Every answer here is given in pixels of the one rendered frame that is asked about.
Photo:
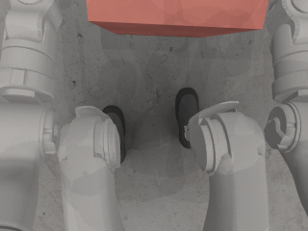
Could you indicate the robot right forearm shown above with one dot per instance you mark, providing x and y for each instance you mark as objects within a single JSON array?
[{"x": 287, "y": 23}]

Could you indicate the left robot foot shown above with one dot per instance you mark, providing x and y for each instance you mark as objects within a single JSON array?
[{"x": 117, "y": 117}]

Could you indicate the robot right upper arm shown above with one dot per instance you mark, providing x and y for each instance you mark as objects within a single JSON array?
[{"x": 287, "y": 132}]

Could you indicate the robot left shin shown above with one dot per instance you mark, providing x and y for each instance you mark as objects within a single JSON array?
[{"x": 84, "y": 111}]

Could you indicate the carton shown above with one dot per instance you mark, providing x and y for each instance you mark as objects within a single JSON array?
[{"x": 177, "y": 18}]

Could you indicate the robot left upper arm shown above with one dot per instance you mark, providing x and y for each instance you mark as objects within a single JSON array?
[{"x": 28, "y": 134}]

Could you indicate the robot left forearm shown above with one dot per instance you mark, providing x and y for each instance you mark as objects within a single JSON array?
[{"x": 28, "y": 51}]

